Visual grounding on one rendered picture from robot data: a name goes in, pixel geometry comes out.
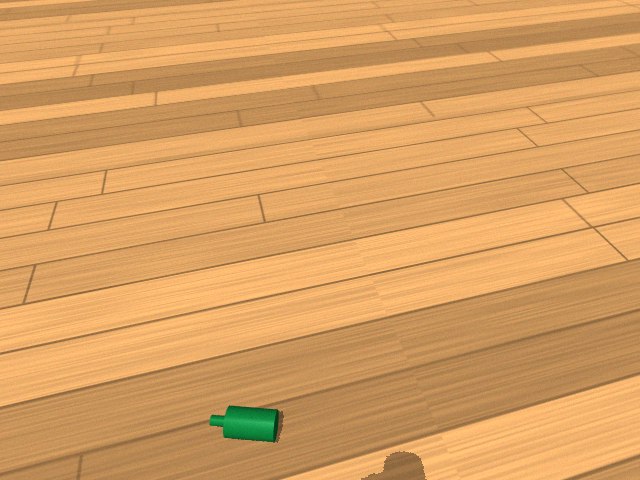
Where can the bottle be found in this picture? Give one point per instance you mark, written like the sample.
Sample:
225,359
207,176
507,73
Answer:
248,423

